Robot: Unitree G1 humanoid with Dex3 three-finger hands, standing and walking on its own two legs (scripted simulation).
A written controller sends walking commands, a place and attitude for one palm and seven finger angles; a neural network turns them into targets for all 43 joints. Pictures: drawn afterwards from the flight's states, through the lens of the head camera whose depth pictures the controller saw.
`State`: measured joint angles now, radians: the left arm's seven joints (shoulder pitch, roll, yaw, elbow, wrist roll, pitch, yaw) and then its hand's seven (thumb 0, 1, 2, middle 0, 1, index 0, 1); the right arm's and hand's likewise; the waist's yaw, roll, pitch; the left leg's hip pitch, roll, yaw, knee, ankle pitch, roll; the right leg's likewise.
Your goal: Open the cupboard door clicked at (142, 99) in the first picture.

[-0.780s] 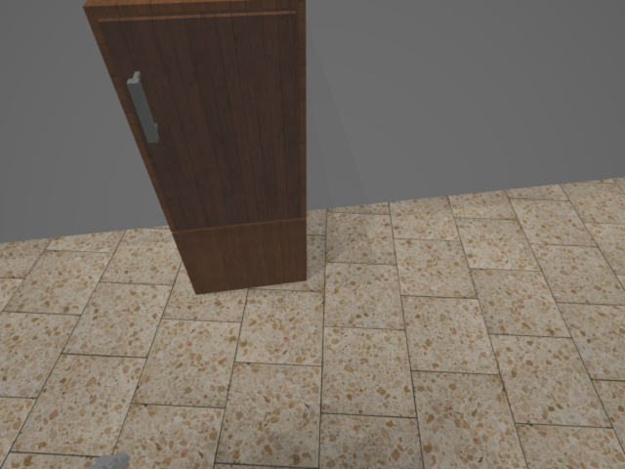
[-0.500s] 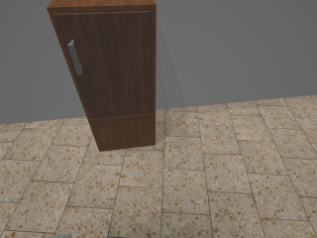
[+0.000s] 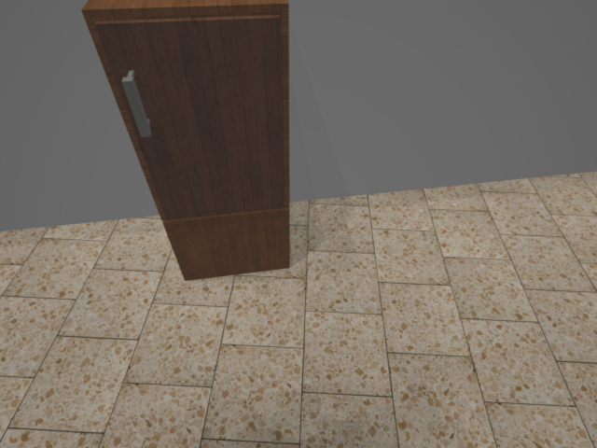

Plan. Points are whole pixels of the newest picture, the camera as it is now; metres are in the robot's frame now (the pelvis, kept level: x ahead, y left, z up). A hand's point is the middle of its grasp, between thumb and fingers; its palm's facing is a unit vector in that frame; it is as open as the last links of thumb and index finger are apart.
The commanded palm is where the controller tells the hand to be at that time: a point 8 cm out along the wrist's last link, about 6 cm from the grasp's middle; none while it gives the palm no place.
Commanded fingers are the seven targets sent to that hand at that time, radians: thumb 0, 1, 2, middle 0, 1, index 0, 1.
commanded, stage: stand and wait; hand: left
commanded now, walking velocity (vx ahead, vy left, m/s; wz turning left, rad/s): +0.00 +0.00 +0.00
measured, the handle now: (138, 104) +0.82 +0.43 +0.03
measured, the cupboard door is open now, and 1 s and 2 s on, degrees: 0 0 0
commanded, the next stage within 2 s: look at it before walking up in 0.04 s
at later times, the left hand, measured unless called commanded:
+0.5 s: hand out of the picture +0.07 +0.25 -0.16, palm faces -0.03 -0.94 -0.34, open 7.4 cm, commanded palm none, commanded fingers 0.00 0.90 0.90 -0.20 -0.30 -0.20 -0.30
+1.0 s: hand out of the picture +0.08 +0.24 -0.16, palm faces +0.01 -0.94 -0.34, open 7.4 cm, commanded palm none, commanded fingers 0.00 0.90 0.90 -0.20 -0.30 -0.20 -0.30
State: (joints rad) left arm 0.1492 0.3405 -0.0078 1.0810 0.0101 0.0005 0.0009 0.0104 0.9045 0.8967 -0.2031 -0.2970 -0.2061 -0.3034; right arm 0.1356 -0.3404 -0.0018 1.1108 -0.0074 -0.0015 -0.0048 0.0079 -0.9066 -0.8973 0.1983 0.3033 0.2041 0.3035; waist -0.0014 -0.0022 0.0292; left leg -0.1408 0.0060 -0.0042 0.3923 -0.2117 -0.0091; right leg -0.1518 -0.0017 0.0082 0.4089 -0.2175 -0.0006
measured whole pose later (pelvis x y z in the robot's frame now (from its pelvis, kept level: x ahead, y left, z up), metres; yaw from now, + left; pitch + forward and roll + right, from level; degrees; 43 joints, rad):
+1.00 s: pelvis +0.00 +0.00 +0.00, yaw +2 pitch -2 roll +0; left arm 0.13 0.32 0.00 1.06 0.01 0.01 0.02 0.01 0.91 0.90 -0.20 -0.30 -0.21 -0.30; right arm 0.13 -0.32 0.00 1.09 -0.01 0.01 -0.01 0.01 -0.91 -0.90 0.20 0.30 0.20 0.30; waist 0.00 0.00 0.04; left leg -0.17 -0.01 -0.03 0.41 -0.22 -0.01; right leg -0.17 -0.01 -0.02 0.43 -0.23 0.00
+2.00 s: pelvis +0.12 +0.03 -0.02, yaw +14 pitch +0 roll +1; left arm 0.21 0.14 0.03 0.98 0.03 -0.06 -0.01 0.01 0.91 0.90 -0.20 -0.30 -0.20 -0.30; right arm 0.44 -0.15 -0.03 1.12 -0.01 -0.02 -0.02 0.01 -0.91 -0.90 0.20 0.30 0.20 0.30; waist -0.03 0.04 0.01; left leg -0.20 -0.02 -0.03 0.73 -0.46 0.02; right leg -0.31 -0.03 -0.12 0.60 -0.27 -0.04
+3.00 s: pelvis +0.31 +0.09 -0.01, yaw +11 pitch -1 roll +1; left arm 0.18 0.17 0.04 0.97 0.03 0.02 0.03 0.01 0.91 0.90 -0.20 -0.30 -0.20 -0.30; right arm 0.20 -0.20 -0.07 1.04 -0.01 0.05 -0.02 0.00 -0.91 -0.90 0.20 0.30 0.20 0.30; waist -0.03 0.05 0.06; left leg -0.35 0.06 0.10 0.69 -0.41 -0.01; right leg -0.25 -0.03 -0.05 0.59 -0.33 0.00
